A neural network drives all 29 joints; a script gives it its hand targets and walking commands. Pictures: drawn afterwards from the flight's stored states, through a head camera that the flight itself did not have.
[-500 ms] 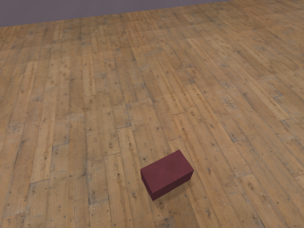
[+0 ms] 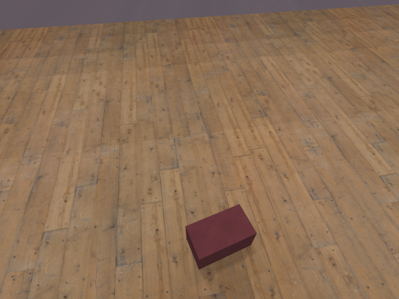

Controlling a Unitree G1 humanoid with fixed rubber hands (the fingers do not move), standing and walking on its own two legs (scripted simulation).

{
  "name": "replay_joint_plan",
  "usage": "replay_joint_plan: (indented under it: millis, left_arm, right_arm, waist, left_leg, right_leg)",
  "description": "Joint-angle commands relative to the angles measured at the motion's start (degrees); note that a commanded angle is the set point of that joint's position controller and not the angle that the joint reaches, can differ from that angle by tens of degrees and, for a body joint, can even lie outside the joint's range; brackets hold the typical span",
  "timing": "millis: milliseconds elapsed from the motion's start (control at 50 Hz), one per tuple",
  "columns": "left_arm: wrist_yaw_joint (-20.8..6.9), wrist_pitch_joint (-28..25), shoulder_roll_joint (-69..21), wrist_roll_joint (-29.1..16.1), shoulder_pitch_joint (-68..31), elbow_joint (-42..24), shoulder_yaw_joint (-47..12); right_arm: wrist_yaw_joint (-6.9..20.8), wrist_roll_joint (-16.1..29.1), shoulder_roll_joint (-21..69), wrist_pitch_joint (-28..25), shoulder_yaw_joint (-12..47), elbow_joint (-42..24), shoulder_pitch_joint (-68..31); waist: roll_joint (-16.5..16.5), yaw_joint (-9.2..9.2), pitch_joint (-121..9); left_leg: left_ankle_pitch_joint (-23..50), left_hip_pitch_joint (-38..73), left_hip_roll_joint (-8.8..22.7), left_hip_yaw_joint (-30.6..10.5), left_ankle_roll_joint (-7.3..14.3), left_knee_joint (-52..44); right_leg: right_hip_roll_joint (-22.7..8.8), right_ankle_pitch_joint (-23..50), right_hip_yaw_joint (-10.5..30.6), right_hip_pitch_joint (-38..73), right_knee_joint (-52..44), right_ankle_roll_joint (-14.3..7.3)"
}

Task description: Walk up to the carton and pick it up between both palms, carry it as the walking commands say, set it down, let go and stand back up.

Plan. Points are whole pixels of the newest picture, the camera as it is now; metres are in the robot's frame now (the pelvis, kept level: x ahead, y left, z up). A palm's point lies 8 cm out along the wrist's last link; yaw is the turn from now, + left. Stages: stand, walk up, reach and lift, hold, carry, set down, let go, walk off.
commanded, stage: walk up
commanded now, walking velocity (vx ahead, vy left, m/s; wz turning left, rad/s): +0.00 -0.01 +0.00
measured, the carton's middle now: (219, 236) +0.50 -0.09 -0.70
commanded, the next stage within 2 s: none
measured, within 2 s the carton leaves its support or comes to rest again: neither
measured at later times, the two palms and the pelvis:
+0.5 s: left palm out of the picture +0.02 +0.23 -0.15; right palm out of the picture -0.05 -0.23 -0.14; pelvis +0.01 -0.01 +0.00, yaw +6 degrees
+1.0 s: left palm out of the picture +0.06 +0.08 -0.17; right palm (349, 239) +0.28 -0.37 -0.13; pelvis +0.12 -0.15 -0.02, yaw +19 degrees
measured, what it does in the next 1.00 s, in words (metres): steps to the right, turning left: right foot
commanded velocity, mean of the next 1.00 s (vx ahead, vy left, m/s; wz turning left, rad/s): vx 0.05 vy -0.18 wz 0.24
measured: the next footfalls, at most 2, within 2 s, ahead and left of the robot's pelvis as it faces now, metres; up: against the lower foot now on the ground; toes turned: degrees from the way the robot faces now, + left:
right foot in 0.74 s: +0.19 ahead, -0.25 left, +0.00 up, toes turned +6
left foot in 1.02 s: +0.15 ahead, -0.08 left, +0.00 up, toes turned +25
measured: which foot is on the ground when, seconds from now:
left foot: down 0.00-0.74, up 0.76-1.00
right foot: down 0.00-0.40, up 0.42-0.72, down 0.74-1.00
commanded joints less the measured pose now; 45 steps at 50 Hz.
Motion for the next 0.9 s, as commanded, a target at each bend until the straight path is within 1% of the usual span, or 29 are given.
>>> replay_joint_plan:
  millis: [0,100,140,180,220,300,320,340,360,380,400,420,440,460,480,540,560,580,620,640,660,680,700,720,740,760,800,820,880]
  left_arm:
    - [0.3,-1.0,5.4,0.1,3.6,-1.0,0.6]
    - [0.4,-1.2,4.6,0.1,3.5,-0.8,0.5]
    - [0.8,-1.1,5.0,-0.2,4.4,-1.0,0.8]
    - [0.5,-1.1,3.5,-0.1,4.5,-0.5,0.4]
    - [0.6,-1.0,3.4,0.1,5.2,0.0,0.3]
    - [0.8,-0.8,3.9,-0.4,4.4,-0.5,0.0]
    - [1.0,-0.7,4.0,-0.1,5.0,-0.3,0.1]
    - [0.6,-0.7,6.0,1.6,-1.6,-3.9,0.2]
    - [-0.5,1.0,13.0,2.8,-6.8,-7.0,4.0]
    - [-1.6,2.0,12.0,3.7,-11.9,-9.0,4.6]
    - [-2.2,2.3,11.1,4.1,-11.5,-11.6,5.0]
    - [-2.7,1.9,9.4,3.7,-7.0,-11.2,4.8]
    - [-2.8,1.8,8.2,2.9,-3.0,-10.9,3.9]
    - [-2.2,1.7,7.5,2.0,-2.7,-9.9,3.3]
    - [-2.5,2.0,8.4,2.0,-5.2,-10.9,3.7]
    - [-2.9,2.2,8.0,2.2,-11.9,-14.4,3.6]
    - [-3.0,2.2,8.2,1.7,-12.2,-15.8,3.2]
    - [-2.7,1.9,7.6,1.2,-10.1,-16.0,2.8]
    - [-3.2,1.7,7.9,1.5,-7.7,-14.7,2.6]
    - [-3.4,1.7,8.4,1.3,-3.9,-13.8,2.5]
    - [-3.2,1.7,10.4,1.7,2.6,-10.4,3.3]
    - [-2.7,1.0,13.4,2.1,8.2,-10.1,4.6]
    - [-2.3,0.9,19.3,2.5,10.6,-8.9,6.0]
    - [-2.0,1.0,20.9,2.8,7.5,-10.8,5.6]
    - [-1.7,1.2,19.0,2.5,6.1,-11.8,5.6]
    - [-1.2,0.8,18.3,2.3,0.9,-12.9,5.5]
    - [-0.8,1.0,14.5,2.5,-0.8,-13.2,3.9]
    - [-0.3,0.9,13.1,2.4,-0.2,-12.8,3.4]
    - [0.0,2.1,11.6,2.8,-4.8,-12.9,2.4]
  right_arm:
    - [-0.5,0.3,-4.4,-0.5,-0.8,1.1,5.5]
    - [-0.4,-0.2,-3.0,-0.7,-0.7,0.6,5.7]
    - [-0.5,0.3,-1.4,-0.8,-0.2,0.6,5.0]
    - [-0.5,0.0,-3.1,-0.5,-0.4,1.0,5.0]
    - [-0.6,0.1,-2.9,-0.6,-0.8,1.1,5.5]
    - [-0.6,-0.1,-3.2,-1.0,-0.9,0.9,6.9]
    - [-0.6,-0.1,-1.1,-0.9,-0.5,1.5,7.8]
    - [-1.1,-1.2,-4.6,-0.6,-2.2,-0.3,3.4]
    - [-1.9,-2.5,-11.9,0.2,-4.0,1.9,16.4]
    - [-3.2,-2.5,-16.8,1.4,-6.1,4.2,19.9]
    - [-3.7,-2.0,-17.8,1.8,-6.7,3.3,18.0]
    - [-3.5,-2.0,-17.6,1.9,-6.6,1.4,12.0]
    - [-2.6,-1.7,-15.6,1.6,-5.8,-1.5,6.0]
    - [-2.7,-1.8,-12.5,1.1,-5.3,-2.5,3.4]
    - [-2.5,-1.7,-10.8,0.8,-4.9,-1.9,6.0]
    - [-2.8,-2.5,-12.4,0.2,-5.1,-0.9,11.7]
    - [-2.7,-2.5,-13.1,0.0,-5.5,-2.0,10.5]
    - [-2.7,-2.1,-13.3,-0.3,-5.3,-1.7,8.0]
    - [-1.9,-1.5,-15.3,-0.1,-5.7,-4.4,6.6]
    - [-1.7,-1.5,-16.4,0.3,-6.4,-5.5,5.9]
    - [-1.7,-1.3,-16.2,0.4,-6.0,-6.2,3.6]
    - [-1.6,-1.3,-13.4,0.4,-4.8,-6.4,7.8]
    - [-1.9,-2.1,-9.6,0.2,-3.8,-8.9,9.1]
    - [-2.3,-1.9,-9.5,1.1,-4.0,-10.1,9.4]
    - [-1.9,-1.0,-11.2,1.1,-4.2,-10.5,4.6]
    - [-1.5,-0.5,-10.5,1.0,-3.8,-11.8,5.4]
    - [-0.9,0.0,-10.0,1.8,-3.6,-10.3,4.8]
    - [-0.9,-0.1,-8.5,2.0,-2.9,-11.1,4.1]
    - [-0.9,0.1,-5.5,2.8,-2.3,-11.7,5.0]
  waist:
    - [0.5,-0.79,1.1]
    - [1.4,-0.19,0.8]
    - [-4.2,-0.34,1.3]
    - [0.5,-0.43,5.1]
    - [-1.5,-0.25,2.5]
    - [2.1,-0.89,2.3]
    - [-0.4,-0.88,3.0]
    - [0.5,-0.80,0.7]
    - [-1.9,-5.00,6.0]
    - [2.5,-7.25,11.2]
    - [2.3,-6.06,12.9]
    - [2.9,-3.69,11.4]
    - [8.5,-1.47,10.1]
    - [11.3,-1.20,9.2]
    - [8.4,-2.52,7.6]
    - [10.4,-4.87,6.2]
    - [14.6,-4.01,4.8]
    - [14.6,-2.77,2.6]
    - [15.8,-2.75,0.1]
    - [18.4,-1.09,-1.4]
    - [12.9,2.10,-5.3]
    - [-0.6,3.60,-8.1]
    - [-17.5,3.79,-11.7]
    - [-21.5,2.40,-10.5]
    - [-17.4,3.21,-10.6]
    - [-16.2,0.25,-11.4]
    - [-11.7,-0.45,-8.0]
    - [-11.7,-0.24,-6.8]
    - [-12.7,-3.26,-3.6]
  left_leg:
    - [4.5,-3.5,4.4,-3.2,2.5,-4.0]
    - [5.5,-5.4,3.9,-2.6,2.0,-4.5]
    - [6.3,-4.8,4.8,-3.2,2.3,-3.7]
    - [5.5,-6.2,4.7,-3.6,2.3,-5.9]
    - [5.7,-5.0,4.4,-2.9,2.4,-5.0]
    - [6.2,-5.3,4.6,-3.9,3.1,-4.1]
    - [6.4,-5.2,4.1,-3.3,2.3,-4.0]
    - [4.9,-5.5,6.2,-6.8,2.7,-2.2]
    - [-11.6,-3.4,15.5,-24.2,8.6,-6.8]
    - [-18.3,-0.9,24.0,-35.1,13.1,-13.6]
    - [-21.5,-3.9,25.3,-35.8,13.8,-14.3]
    - [-19.2,-4.2,22.9,-30.3,12.2,-13.0]
    - [-17.1,-5.0,20.3,-28.1,11.8,-10.9]
    - [-7.9,-3.6,17.8,-23.6,10.6,-9.0]
    - [-3.7,-3.7,15.1,-22.7,9.6,-8.3]
    - [4.0,-6.1,16.1,-23.0,9.9,-8.0]
    - [10.4,-3.1,16.4,-22.8,9.7,-5.8]
    - [17.4,-3.0,16.0,-19.9,9.1,-3.5]
    - [16.0,-7.5,12.1,-16.2,6.9,-1.6]
    - [17.9,-10.5,10.4,-13.2,4.7,2.7]
    - [13.6,-14.1,6.4,-10.8,2.8,7.2]
    - [4.9,-18.0,2.3,-7.2,1.3,18.8]
    - [-18.1,-28.7,-2.8,-4.7,0.7,28.6]
    - [-29.2,-31.0,-2.1,-4.0,0.5,39.5]
    - [-25.9,-30.4,-0.1,-5.2,0.3,44.0]
    - [-22.3,-28.8,0.0,-5.8,1.6,44.7]
    - [-21.3,-25.8,-0.9,-3.9,2.5,43.2]
    - [-20.5,-26.2,-1.1,-3.7,3.1,40.5]
    - [-14.6,-17.1,-1.3,-3.5,4.5,25.7]
  right_leg:
    - [-7.1,4.6,9.0,2.7,-4.2,0.5]
    - [-7.9,7.3,7.5,5.3,-2.5,-0.2]
    - [-7.5,8.6,7.4,3.3,-2.5,0.3]
    - [-6.7,3.8,6.4,2.1,-3.5,0.5]
    - [-6.7,4.6,6.8,2.7,-2.5,0.7]
    - [-7.4,6.5,7.4,3.1,-2.8,1.1]
    - [-7.2,6.2,7.4,3.7,-2.7,0.6]
    - [-8.1,-1.9,6.1,0.2,2.3,1.3]
    - [-1.6,-15.4,-2.0,-11.1,16.4,5.2]
    - [-3.2,-16.6,1.6,-24.7,29.0,6.7]
    - [-5.4,-14.5,6.5,-27.9,35.8,7.9]
    - [-5.6,-12.6,7.6,-29.0,37.3,7.8]
    - [-6.4,-10.8,8.6,-28.4,36.1,8.3]
    - [-6.8,-9.4,9.0,-29.3,35.7,8.7]
    - [-6.2,-8.6,9.0,-26.8,36.4,9.5]
    - [-6.6,-8.5,8.0,-24.9,33.8,9.3]
    - [-8.1,-8.2,10.1,-26.8,30.2,8.7]
    - [-8.6,-7.9,9.6,-22.1,24.9,7.8]
    - [-5.0,-8.1,5.0,-12.0,14.1,7.9]
    - [-4.2,-2.9,3.3,-4.1,7.2,7.6]
    - [-3.6,0.0,1.1,7.3,2.5,7.3]
    - [-5.6,5.1,-0.1,15.1,0.6,6.8]
    - [-16.4,15.0,10.2,21.0,0.4,4.5]
    - [-23.0,19.5,17.4,16.6,-0.2,-0.2]
    - [-23.3,16.4,15.6,12.8,1.0,-5.4]
    - [-22.2,18.1,16.9,9.8,-0.1,-6.7]
    - [-16.0,19.2,9.2,5.3,2.6,-6.3]
    - [-16.2,20.5,8.6,5.4,2.9,-7.3]
    - [-14.3,7.3,7.4,-4.1,2.6,-6.0]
